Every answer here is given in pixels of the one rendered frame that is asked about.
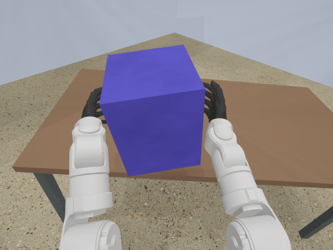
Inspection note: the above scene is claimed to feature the robot right forearm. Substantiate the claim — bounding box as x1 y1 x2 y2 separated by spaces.
204 118 291 247

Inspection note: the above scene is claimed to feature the right robot upper arm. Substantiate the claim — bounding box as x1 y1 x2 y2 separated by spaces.
226 215 291 250

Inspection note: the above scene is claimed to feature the robot right hand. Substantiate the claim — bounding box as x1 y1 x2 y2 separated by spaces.
203 80 227 122

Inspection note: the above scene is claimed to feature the robot left forearm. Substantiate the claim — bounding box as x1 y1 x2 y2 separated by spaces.
59 117 113 250

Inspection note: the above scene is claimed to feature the table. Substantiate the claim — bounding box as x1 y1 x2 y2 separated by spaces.
12 69 333 239

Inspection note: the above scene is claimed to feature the left robot upper arm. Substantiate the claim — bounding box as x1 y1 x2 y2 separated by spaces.
60 220 122 250

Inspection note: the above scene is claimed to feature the carton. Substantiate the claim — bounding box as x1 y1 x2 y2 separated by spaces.
99 45 206 177

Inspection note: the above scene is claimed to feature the robot left hand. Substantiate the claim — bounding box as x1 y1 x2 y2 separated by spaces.
81 87 107 124

